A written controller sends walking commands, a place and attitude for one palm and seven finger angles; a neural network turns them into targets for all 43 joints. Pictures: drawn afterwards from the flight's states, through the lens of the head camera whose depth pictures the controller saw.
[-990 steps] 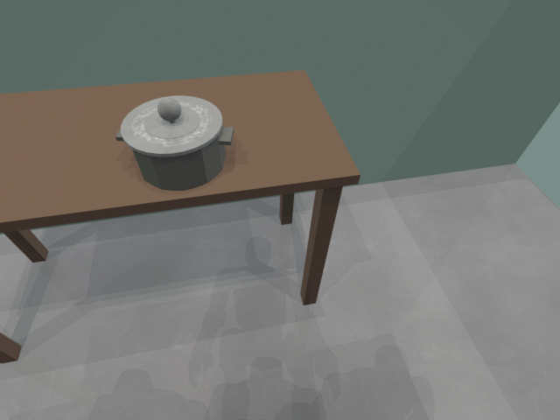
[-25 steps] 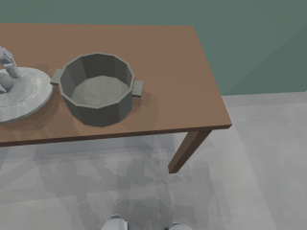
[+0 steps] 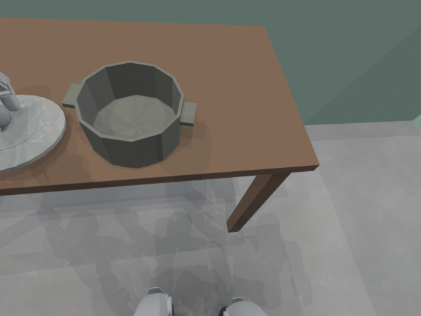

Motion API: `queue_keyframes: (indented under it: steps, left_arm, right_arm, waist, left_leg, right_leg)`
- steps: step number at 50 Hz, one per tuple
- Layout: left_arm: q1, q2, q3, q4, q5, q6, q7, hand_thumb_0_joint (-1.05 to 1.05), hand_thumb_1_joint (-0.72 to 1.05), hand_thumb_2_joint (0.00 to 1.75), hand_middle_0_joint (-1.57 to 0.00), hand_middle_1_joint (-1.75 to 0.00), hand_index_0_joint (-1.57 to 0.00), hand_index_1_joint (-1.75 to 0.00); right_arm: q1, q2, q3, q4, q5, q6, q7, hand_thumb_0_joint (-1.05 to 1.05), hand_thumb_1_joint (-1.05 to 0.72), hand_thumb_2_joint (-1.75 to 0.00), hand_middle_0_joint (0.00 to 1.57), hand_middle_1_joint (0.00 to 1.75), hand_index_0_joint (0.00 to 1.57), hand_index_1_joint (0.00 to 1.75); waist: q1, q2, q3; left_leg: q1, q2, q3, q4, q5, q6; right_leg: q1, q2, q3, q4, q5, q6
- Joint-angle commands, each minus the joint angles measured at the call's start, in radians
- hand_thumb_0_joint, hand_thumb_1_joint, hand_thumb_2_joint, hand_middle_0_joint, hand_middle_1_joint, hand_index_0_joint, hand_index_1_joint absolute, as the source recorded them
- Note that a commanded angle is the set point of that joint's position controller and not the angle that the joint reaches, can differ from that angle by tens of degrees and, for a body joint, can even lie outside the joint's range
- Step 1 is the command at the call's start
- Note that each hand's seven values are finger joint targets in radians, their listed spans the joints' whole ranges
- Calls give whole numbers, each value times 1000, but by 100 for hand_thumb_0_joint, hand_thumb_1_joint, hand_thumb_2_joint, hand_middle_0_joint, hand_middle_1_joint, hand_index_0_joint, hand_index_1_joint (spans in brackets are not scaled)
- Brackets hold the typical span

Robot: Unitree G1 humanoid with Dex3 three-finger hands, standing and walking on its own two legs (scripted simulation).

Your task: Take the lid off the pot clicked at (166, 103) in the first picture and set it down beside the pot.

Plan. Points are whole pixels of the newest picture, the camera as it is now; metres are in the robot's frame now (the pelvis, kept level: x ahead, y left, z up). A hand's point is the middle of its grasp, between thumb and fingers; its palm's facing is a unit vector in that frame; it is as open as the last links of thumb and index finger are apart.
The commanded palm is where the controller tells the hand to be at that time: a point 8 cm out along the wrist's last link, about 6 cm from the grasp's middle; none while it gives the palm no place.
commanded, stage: lower the lid onto the table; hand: left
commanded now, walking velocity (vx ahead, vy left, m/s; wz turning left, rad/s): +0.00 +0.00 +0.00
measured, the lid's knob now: out of the picture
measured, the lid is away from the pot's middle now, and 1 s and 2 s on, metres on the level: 0.24 0.25 0.25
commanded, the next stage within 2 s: open the fingers wide in 0.02 s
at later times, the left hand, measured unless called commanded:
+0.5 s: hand out of the picture +0.43 +0.36 +0.06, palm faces -0.44 -0.14 -0.89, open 7.7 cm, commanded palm +0.48 +0.35 +0.12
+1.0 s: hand out of the picture +0.44 +0.36 +0.07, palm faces -0.41 -0.12 -0.90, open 10.2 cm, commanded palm +0.47 +0.35 +0.12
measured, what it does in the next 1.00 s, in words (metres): stands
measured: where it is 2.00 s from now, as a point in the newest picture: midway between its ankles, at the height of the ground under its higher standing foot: outside the picture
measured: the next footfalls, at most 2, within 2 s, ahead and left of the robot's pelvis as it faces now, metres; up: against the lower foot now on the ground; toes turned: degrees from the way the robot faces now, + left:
none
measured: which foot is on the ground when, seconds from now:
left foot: down 0.00-1.00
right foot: down 0.00-1.00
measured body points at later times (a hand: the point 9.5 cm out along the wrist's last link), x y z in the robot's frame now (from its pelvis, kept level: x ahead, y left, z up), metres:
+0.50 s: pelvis -0.01 +0.01 +0.00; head +0.09 +0.05 +0.44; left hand +0.45 +0.37 +0.11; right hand +0.02 -0.27 -0.11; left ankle +0.05 +0.08 -0.70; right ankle -0.01 -0.17 -0.70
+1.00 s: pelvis -0.01 +0.01 +0.00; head +0.08 +0.05 +0.44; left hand +0.46 +0.36 +0.12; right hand -0.01 -0.27 -0.11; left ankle +0.05 +0.08 -0.70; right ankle -0.01 -0.17 -0.70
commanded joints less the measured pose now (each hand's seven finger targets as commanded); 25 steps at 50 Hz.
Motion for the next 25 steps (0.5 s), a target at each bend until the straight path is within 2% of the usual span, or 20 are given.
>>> queue_keyframes:
  steps: [1,2,4,5,6,8,9,11,13,14,15,16,17,19,20,21,22,23,24,25]
  left_arm:
    - [-473,369,79,-259,-9,-13,50,0,69,90,-89,-108,-86,-106]
    - [-463,325,45,-227,-8,-10,49,0,69,90,-89,-108,-86,-106]
    - [-473,339,65,-255,-15,-15,50,0,69,90,-89,-108,-86,-106]
    - [-441,310,53,-234,-24,-22,46,0,69,90,-89,-108,-86,-106]
    - [-192,296,116,-233,-32,-25,45,0,69,90,-89,-108,-86,-106]
    - [-271,305,126,-365,-37,-45,54,0,66,87,-86,-107,-83,-105]
    - [-292,323,139,-360,-40,-40,63,0,64,86,-84,-107,-81,-105]
    - [-351,339,138,-365,-40,-32,81,0,61,84,-81,-106,-78,-105]
    - [-325,309,115,-324,-35,-16,98,0,58,82,-78,-106,-76,-104]
    - [-317,292,99,-298,-32,-9,105,0,57,81,-77,-105,-74,-104]
    - [-347,277,84,-342,-35,-15,106,0,55,80,-75,-105,-73,-103]
    - [-347,293,90,-323,-25,-11,113,0,53,79,-74,-105,-72,-103]
    - [-368,281,76,-339,-23,-7,116,0,51,79,-73,-104,-70,-103]
    - [-357,262,63,-301,-29,4,118,0,48,77,-70,-103,-68,-102]
    - [-366,236,45,-309,-40,-1,111,0,46,77,-69,-103,-66,-101]
    - [-391,268,61,-334,-39,0,112,0,44,76,-67,-102,-65,-101]
    - [-403,244,40,-333,-34,2,111,0,43,76,-66,-102,-64,-100]
    - [-370,212,19,-281,-38,8,109,0,41,75,-65,-101,-63,-100]
    - [-378,251,48,-293,-40,5,110,0,39,74,-63,-100,-61,-99]
    - [-372,250,51,-293,-43,-4,106,0,37,74,-62,-100,-60,-99]
  right_arm:
    - [137,-218,-73,-38,-7,-3,-20,0,-90,-90,20,30,20,30]
    - [137,-211,-72,-39,-5,-6,-21,0,-90,-90,20,30,20,30]
    - [140,-213,-76,-37,-9,-5,-19,0,-90,-90,20,30,20,30]
    - [137,-208,-69,-41,-5,-12,-21,0,-90,-90,20,30,20,30]
    - [133,-196,-84,-88,-3,-5,-3,0,-90,-90,20,30,20,30]
    - [108,-204,-92,-76,-18,22,7,0,-90,-90,20,30,20,30]
    - [104,-206,-93,-72,-16,31,8,0,-90,-90,20,30,20,30]
    - [104,-212,-91,-63,-14,35,7,0,-90,-90,20,30,20,30]
    - [100,-209,-90,-65,-10,34,6,0,-90,-90,20,30,20,30]
    - [95,-209,-87,-65,-8,33,7,0,-90,-90,20,30,20,30]
    - [89,-208,-84,-63,-8,27,5,0,-90,-90,20,30,20,30]
    - [93,-208,-85,-57,-9,26,2,0,-90,-90,20,30,20,30]
    - [95,-208,-86,-56,-10,26,2,0,-90,-90,20,30,20,30]
    - [90,-208,-85,-58,-6,21,1,0,-90,-90,20,30,20,30]
    - [88,-205,-81,-60,-4,13,-3,0,-90,-90,20,30,20,30]
    - [90,-212,-84,-52,-8,13,-5,0,-90,-90,20,30,20,30]
    - [93,-207,-85,-56,-8,10,-5,0,-90,-90,20,30,20,30]
    - [88,-204,-82,-55,-5,5,-6,0,-90,-90,20,30,20,30]
    - [91,-211,-81,-53,-6,5,-8,0,-90,-90,20,30,20,30]
    - [84,-208,-76,-59,-4,0,-14,0,-90,-90,20,30,20,30]
  waist:
    - [21,266,-474]
    - [6,259,-456]
    - [11,264,-474]
    - [8,243,-456]
    - [78,237,-499]
    - [55,243,-509]
    - [47,230,-488]
    - [41,245,-471]
    - [35,218,-431]
    - [33,203,-396]
    - [37,240,-418]
    - [37,246,-421]
    - [34,248,-435]
    - [26,206,-401]
    - [25,198,-400]
    - [28,227,-427]
    - [26,236,-429]
    - [17,212,-379]
    - [23,188,-381]
    - [28,187,-395]
  left_leg:
    - [632,-35,-52,-63,339,7]
    - [630,-35,-51,-57,334,7]
    - [640,-32,-59,-58,328,8]
    - [638,-30,-58,-50,360,9]
    - [655,-47,-60,-54,427,-3]
    - [664,-37,-57,-51,425,-1]
    - [648,-39,-57,-52,385,5]
    - [654,-35,-66,-66,358,4]
    - [622,-39,-67,-80,281,6]
    - [593,-42,-70,-91,226,6]
    - [624,-39,-70,-95,244,6]
    - [631,-39,-72,-94,233,5]
    - [643,-38,-81,-97,231,2]
    - [611,-41,-80,-106,174,6]
    - [618,-42,-78,-108,188,10]
    - [640,-35,-82,-113,183,5]
    - [652,-39,-90,-114,177,5]
    - [622,-41,-84,-115,139,7]
    - [603,-39,-89,-122,124,8]
    - [608,-42,-82,-118,154,11]
  right_leg:
    - [-138,71,-57,-78,166,-75]
    - [-160,73,-60,-78,159,-76]
    - [-157,74,-60,-78,155,-77]
    - [-174,75,-69,-68,158,-76]
    - [-137,78,-77,-56,172,-84]
    - [-146,77,-67,-65,179,-81]
    - [-144,76,-64,-70,169,-80]
    - [-156,75,-65,-74,147,-80]
    - [-158,74,-67,-83,121,-83]
    - [-160,73,-68,-86,100,-84]
    - [-162,70,-67,-81,102,-87]
    - [-164,70,-63,-85,97,-87]
    - [-167,69,-65,-85,97,-87]
    - [-159,68,-63,-93,85,-85]
    - [-157,67,-65,-91,92,-85]
    - [-154,64,-63,-92,85,-85]
    - [-169,66,-63,-94,80,-86]
    - [-176,65,-63,-99,67,-86]
    - [-161,63,-63,-99,70,-85]
    - [-153,63,-63,-91,80,-86]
